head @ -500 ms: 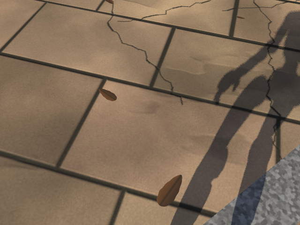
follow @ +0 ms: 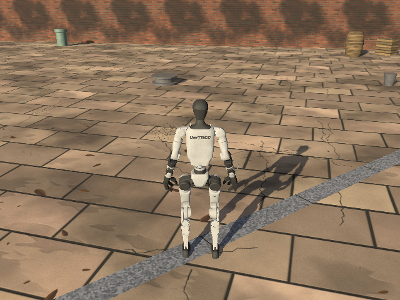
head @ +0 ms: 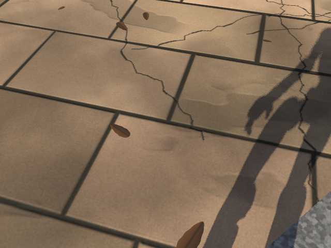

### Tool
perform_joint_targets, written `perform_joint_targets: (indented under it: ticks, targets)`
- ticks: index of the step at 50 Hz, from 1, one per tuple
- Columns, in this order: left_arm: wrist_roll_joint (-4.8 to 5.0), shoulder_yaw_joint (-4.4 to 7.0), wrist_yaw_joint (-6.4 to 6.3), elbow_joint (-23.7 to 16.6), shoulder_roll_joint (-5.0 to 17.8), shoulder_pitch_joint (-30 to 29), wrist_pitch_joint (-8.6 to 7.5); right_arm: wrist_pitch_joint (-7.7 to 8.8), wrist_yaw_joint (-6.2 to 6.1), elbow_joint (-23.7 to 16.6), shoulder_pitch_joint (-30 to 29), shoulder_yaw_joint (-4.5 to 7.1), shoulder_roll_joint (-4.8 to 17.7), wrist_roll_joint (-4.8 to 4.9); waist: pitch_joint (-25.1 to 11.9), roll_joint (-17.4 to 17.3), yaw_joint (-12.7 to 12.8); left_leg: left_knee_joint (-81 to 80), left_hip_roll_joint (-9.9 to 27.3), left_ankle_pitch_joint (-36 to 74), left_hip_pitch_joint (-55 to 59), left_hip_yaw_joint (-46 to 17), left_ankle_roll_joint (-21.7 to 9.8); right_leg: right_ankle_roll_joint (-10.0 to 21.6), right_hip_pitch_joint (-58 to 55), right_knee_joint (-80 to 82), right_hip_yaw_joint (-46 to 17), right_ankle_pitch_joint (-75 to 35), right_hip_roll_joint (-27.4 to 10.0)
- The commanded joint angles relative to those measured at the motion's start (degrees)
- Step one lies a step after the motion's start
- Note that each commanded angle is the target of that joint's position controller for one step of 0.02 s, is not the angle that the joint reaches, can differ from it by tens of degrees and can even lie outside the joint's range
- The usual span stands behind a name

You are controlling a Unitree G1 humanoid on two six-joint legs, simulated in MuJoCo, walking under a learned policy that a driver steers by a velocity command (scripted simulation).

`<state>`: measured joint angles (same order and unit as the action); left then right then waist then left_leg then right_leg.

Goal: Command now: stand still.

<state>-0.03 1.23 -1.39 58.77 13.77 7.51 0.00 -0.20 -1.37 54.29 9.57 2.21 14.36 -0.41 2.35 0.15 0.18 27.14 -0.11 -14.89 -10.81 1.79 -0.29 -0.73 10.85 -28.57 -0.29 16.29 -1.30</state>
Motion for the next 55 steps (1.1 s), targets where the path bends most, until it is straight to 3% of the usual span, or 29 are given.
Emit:
perform_joint_targets:
  ticks: [1,23,24,26,27,29,32,33,34,36,37,38,39,40,41,43,44,46,49,51,53,55]
  targets:
    - [0.01,1.35,-0.25,-1.11,7.27,-0.20,-0.29,0.28,-0.36,-1.04,0.15,1.12,5.81,0.07,-3.97,-0.28,0.03,-2.76,2.45,15.73,2.87,-2.27,-1.01,1.93,-0.79,3.74,-1.85,-17.64,-2.11]
    - [-0.17,0.98,-0.91,3.22,5.98,1.94,0.12,0.19,-0.94,6.27,0.99,0.39,4.85,0.11,-0.96,-0.09,-0.07,-4.90,2.28,8.02,0.97,-1.82,-0.61,1.41,0.56,6.13,-0.74,-9.52,-0.70]
    - [-0.12,0.88,-0.95,3.88,5.48,3.19,0.18,0.13,-0.99,7.01,2.14,0.30,4.40,0.15,-2.16,-0.17,-0.08,-5.09,1.67,2.02,1.36,-1.23,-0.77,1.57,0.21,6.21,-0.07,-3.71,-0.04]
    - [0.55,1.35,-1.18,3.80,6.40,3.77,0.29,-0.06,-1.25,7.13,2.52,0.87,5.70,0.86,0.63,-0.69,-0.19,-4.49,1.00,-17.66,-2.15,-1.46,-2.39,3.02,4.25,4.44,0.76,15.20,1.38]
    - [0.60,1.44,-1.24,3.27,6.47,3.57,0.02,0.15,-1.33,6.81,2.50,1.01,5.99,0.98,3.29,-1.07,-0.27,-5.08,1.86,-24.28,-4.75,-2.96,-3.41,3.80,7.24,4.04,0.12,21.18,1.13]
    - [0.79,1.37,-1.00,2.51,5.45,3.86,-1.37,1.40,-1.11,6.65,3.90,1.15,5.90,1.39,5.88,-2.08,-0.62,-6.02,4.45,-27.73,-6.10,-7.08,-5.40,4.80,10.80,2.26,-1.02,22.05,0.24]
    - [1.05,1.08,0.13,1.26,3.04,3.32,-3.61,3.19,-0.29,7.70,9.01,1.97,7.61,2.01,4.41,-6.61,-1.89,-10.58,11.71,-30.29,-0.94,-18.17,-9.95,4.60,15.14,-6.06,1.57,14.30,1.04]
    - [1.33,0.93,0.53,0.90,2.07,3.48,-4.11,3.47,-0.11,7.78,9.49,2.30,8.55,2.11,4.00,-9.04,-1.43,-13.45,15.04,-31.20,-0.75,-23.02,-11.81,4.75,14.68,-9.41,3.10,10.61,1.58]
    - [1.46,0.94,0.81,0.80,2.02,3.82,-4.46,3.67,0.02,7.33,8.76,2.35,8.61,2.08,4.38,-9.29,-0.72,-14.72,16.46,-30.29,-3.21,-25.07,-12.53,5.56,12.27,-10.02,2.89,9.34,1.21]
    - [1.66,1.03,1.04,2.76,1.69,10.12,-4.88,3.80,0.34,4.76,2.52,2.13,8.29,2.31,5.32,-8.12,3.68,-11.56,13.22,-25.38,-12.00,-19.35,-10.13,7.64,0.79,-1.64,2.55,8.96,1.24]
    - [1.55,1.71,0.95,4.93,3.84,16.25,-5.12,3.98,0.55,2.52,-2.40,1.60,6.50,2.54,5.44,-3.69,6.51,-4.52,8.48,-18.62,-18.00,-11.95,-7.01,8.80,-6.33,4.06,-2.45,8.85,-1.32]
    - [1.86,3.26,0.89,7.39,9.00,23.65,-5.43,5.01,0.77,0.28,-5.42,0.69,2.62,2.32,4.53,9.62,8.01,13.61,0.21,-9.06,-27.19,0.32,-2.32,12.40,-15.18,11.39,-17.79,11.41,-9.04]
    - [1.38,4.10,1.50,7.81,12.70,28.50,-5.99,6.33,0.77,-1.38,-6.25,0.71,3.02,1.90,2.56,17.44,9.33,29.04,-2.08,-14.67,-37.38,0.54,-1.10,17.69,-23.06,16.59,-35.62,2.79,-19.55]
    - [0.39,2.85,1.57,7.06,8.76,26.49,-6.64,7.03,1.20,-0.97,-5.49,1.22,4.55,2.37,2.58,9.64,6.85,39.16,0.62,-16.49,-42.71,-4.13,-2.15,17.81,-24.95,14.62,-35.10,-3.48,-20.67]
    - [0.19,2.33,1.76,5.97,6.83,24.38,-7.06,7.43,1.82,-0.27,-3.47,1.01,3.77,2.96,2.06,6.55,4.97,43.57,2.38,-12.67,-45.32,-5.30,-3.47,16.39,-25.89,13.58,-30.38,-7.84,-19.45]
    - [0.53,1.35,2.13,4.67,4.87,21.27,-6.63,7.66,2.34,-0.53,-4.75,1.40,4.11,2.64,3.04,2.82,3.20,42.45,5.65,-5.34,-47.21,-4.10,-4.23,13.40,-24.26,14.95,-20.70,-17.19,-17.11]
    - [0.34,0.68,2.09,4.53,2.96,21.62,-6.03,7.61,2.62,-1.03,-5.79,1.52,3.71,2.28,2.98,3.41,3.17,40.16,6.38,-3.05,-44.72,-2.86,-4.07,11.61,-22.13,15.66,-15.82,-22.48,-14.80]
    - [-0.07,0.29,1.30,3.53,2.81,20.76,-5.13,6.90,3.24,-1.95,-7.22,0.95,1.51,2.08,3.48,4.50,2.43,32.75,6.26,2.15,-39.61,-0.72,-2.37,11.16,-16.43,18.62,-10.75,-22.66,-12.34]
    - [-0.20,0.73,-0.01,1.77,6.09,19.36,-4.99,6.23,3.53,-5.44,-15.41,-0.48,-1.00,1.73,5.80,4.83,3.30,14.66,2.76,12.10,-25.82,2.97,-0.71,10.22,-3.99,23.18,-4.02,-19.66,-8.36]
    - [0.56,1.47,-0.27,2.53,7.99,21.82,-5.35,5.82,3.67,-6.99,-17.82,-0.37,0.66,2.06,6.43,6.36,3.16,9.45,1.81,14.69,-21.52,2.84,-1.30,10.43,-4.42,25.21,-4.02,-19.17,-10.20]
    - [1.21,1.92,-0.25,2.88,7.92,22.13,-5.39,5.75,3.88,-7.96,-18.36,0.10,2.75,2.33,6.53,6.27,1.97,5.13,1.60,15.24,-20.81,1.70,-3.01,9.56,-9.48,23.42,-3.26,-24.13,-11.96]
    - [0.88,2.53,-0.21,2.57,8.82,21.08,-4.85,5.92,3.92,-7.38,-13.81,1.44,5.49,2.20,1.82,7.50,-1.47,4.44,-0.42,13.38,-14.42,2.23,-5.04,8.01,-14.88,15.71,-1.92,-43.09,-13.14]
